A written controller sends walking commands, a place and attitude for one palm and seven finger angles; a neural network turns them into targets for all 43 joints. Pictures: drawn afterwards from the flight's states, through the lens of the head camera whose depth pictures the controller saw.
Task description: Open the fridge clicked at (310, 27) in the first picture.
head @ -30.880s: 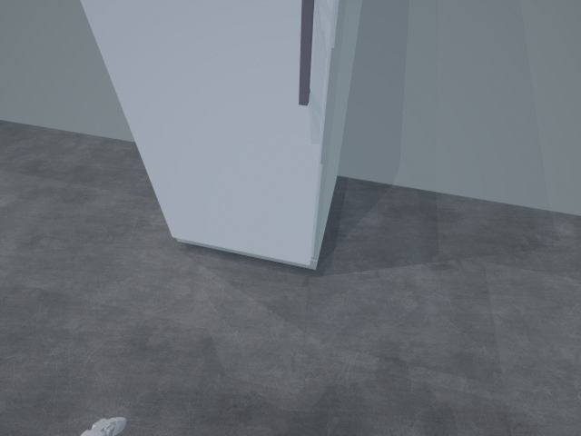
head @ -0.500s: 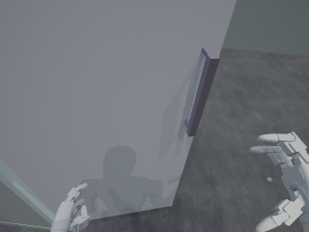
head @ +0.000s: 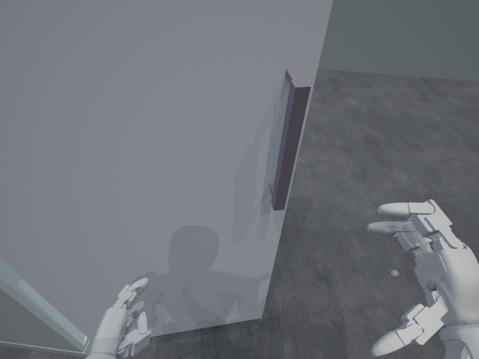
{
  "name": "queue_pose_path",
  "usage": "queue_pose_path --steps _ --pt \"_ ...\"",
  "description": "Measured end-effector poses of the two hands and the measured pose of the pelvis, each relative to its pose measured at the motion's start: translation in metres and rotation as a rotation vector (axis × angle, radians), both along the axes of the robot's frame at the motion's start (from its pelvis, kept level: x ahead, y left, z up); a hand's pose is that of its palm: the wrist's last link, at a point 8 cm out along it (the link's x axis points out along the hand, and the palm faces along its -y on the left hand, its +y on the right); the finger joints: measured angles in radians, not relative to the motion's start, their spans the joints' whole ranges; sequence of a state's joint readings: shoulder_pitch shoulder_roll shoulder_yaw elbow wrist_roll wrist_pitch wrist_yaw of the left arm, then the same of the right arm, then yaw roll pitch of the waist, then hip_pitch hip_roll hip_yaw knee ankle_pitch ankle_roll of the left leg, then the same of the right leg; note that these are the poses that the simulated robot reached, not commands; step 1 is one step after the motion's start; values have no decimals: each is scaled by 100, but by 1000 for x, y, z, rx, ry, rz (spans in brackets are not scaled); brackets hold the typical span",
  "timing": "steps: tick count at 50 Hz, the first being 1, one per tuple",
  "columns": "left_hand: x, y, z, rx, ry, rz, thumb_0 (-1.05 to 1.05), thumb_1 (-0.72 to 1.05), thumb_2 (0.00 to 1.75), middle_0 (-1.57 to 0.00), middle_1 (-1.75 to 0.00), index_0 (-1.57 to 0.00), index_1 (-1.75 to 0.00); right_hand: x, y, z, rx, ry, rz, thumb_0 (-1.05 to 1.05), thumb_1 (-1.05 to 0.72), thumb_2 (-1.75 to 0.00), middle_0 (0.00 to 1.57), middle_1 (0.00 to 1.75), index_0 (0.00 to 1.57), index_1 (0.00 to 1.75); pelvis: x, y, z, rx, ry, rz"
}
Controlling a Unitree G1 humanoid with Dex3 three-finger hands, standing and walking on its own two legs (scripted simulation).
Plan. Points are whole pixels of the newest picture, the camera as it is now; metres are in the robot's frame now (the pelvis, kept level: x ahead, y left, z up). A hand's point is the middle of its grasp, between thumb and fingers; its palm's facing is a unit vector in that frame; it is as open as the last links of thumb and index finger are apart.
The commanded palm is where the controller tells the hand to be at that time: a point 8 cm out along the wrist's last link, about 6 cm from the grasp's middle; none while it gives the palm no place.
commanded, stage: slip the hand off the handle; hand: right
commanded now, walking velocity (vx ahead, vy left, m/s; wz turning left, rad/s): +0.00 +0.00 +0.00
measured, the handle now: (283, 148) +0.39 -0.06 +0.19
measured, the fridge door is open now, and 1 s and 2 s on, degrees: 74 74 74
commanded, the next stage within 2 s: draw the hand back to the body in 0.30 s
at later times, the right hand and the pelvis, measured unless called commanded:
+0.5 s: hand (387, 281) +0.19 -0.17 +0.15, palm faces -0.01 +0.99 -0.14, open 14.7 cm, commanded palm +0.15 -0.22 +0.17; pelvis +0.00 +0.00 +0.00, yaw +0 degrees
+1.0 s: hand (423, 275) +0.19 -0.20 +0.17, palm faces +0.24 +0.93 -0.27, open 14.3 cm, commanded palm +0.14 -0.24 +0.19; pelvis +0.00 +0.04 +0.01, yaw -1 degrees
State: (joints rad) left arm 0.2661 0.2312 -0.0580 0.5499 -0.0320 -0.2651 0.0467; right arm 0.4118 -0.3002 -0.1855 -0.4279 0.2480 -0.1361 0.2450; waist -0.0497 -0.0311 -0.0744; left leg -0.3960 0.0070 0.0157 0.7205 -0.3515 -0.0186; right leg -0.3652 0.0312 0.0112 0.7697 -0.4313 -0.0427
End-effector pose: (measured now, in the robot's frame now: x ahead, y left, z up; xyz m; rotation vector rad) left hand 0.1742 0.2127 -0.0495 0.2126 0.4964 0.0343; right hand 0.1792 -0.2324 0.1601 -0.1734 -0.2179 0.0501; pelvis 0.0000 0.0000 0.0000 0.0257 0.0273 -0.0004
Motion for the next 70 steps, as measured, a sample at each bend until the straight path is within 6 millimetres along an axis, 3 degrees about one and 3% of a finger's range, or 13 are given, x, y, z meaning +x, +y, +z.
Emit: queue_pose_path --steps 9,17,22,29,37,46,50,55,62,70 --pt "12 -15 0 -5 -7 -41 1 91 89 -21 -30 -21 -30 -2 14 2 -8 -15 38 -2 55 -20 26 115 25 115 3 -8 -3 2 9 -4" --pt "11 -15 -5 -28 13 -33 1 91 89 -21 -30 -21 -30 -3 21 5 -25 -8 28 -2 55 -20 26 115 25 115 4 -5 -5 -4 18 1" --pt "7 -7 -8 -26 29 -20 1 91 89 -21 -30 -21 -30 -9 18 3 -37 13 2 -2 55 -20 26 115 25 115 3 1 -5 -5 19 -2" --pt "10 7 -3 -39 -6 30 1 91 89 -20 -30 -21 -30 -11 5 0 67 177 -101 -2 55 -20 26 115 25 115 6 10 1 -5 -1 -17" --pt "18 24 11 -27 -83 27 1 91 89 -20 -30 -21 -30 -12 2 14 62 149 -118 -2 55 -20 25 115 25 115 4 25 5 -8 -20 -25" --pt "17 45 16 -13 -104 44 1 91 89 -20 -30 -21 -30 -17 -10 15 57 181 -156 -2 53 -21 25 114 25 114 3 38 8 -9 -28 -26" --pt "13 51 14 18 -80 36 1 91 89 -20 -30 -21 -30 -23 -17 22 -77 136 -309 -2 46 -24 25 110 25 110 1 41 9 -1 -31 -24" --pt "2 52 3 37 13 39 1 91 89 -20 -30 -21 -30 -34 -20 15 -142 109 -458 -2 32 -31 25 102 24 102 -4 39 11 2 -34 -20" --pt "-10 37 -13 30 105 53 1 91 89 -20 -30 -21 -30 -37 -29 22 -197 65 -509 -1 9 -42 24 89 24 88 -1 27 14 -5 -48 -21" --pt "-3 16 -11 -5 110 65 1 91 89 -20 -30 -21 -30 -22 -47 34 -213 9 -515 -1 -19 -56 23 72 23 71 7 13 17 -17 -67 -3"
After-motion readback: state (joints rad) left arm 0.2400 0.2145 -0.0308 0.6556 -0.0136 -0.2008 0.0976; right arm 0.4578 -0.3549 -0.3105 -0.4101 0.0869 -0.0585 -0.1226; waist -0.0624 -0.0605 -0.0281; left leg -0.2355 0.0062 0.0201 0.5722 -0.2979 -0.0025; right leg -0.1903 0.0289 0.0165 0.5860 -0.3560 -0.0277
